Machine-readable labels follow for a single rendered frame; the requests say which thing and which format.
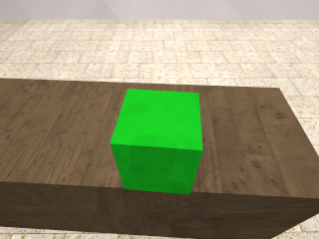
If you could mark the carton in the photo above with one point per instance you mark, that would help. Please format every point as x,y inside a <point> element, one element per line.
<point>157,141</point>

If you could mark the pedestal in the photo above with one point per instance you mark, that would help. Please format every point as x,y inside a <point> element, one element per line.
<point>258,175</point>

